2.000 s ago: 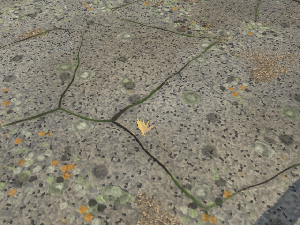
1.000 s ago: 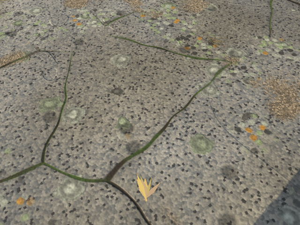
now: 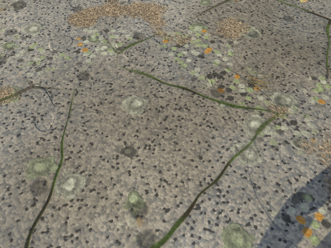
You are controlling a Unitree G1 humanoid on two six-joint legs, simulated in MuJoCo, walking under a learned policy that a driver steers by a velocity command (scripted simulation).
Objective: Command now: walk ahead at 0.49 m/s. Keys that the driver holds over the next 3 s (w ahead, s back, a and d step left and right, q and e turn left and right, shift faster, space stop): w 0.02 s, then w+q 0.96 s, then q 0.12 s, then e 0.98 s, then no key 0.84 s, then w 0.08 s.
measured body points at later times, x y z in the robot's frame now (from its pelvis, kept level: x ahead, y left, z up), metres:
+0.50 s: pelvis +0.28 +0.09 -0.01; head +0.32 +0.11 +0.44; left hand +0.31 +0.37 -0.14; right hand +0.46 -0.15 -0.12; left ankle +0.34 +0.16 -0.74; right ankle +0.21 -0.08 -0.64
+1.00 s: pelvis +0.58 +0.13 -0.01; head +0.60 +0.14 +0.44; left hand +0.61 +0.44 -0.10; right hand +0.77 -0.10 -0.13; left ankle +0.42 +0.19 -0.65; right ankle +0.68 +0.06 -0.74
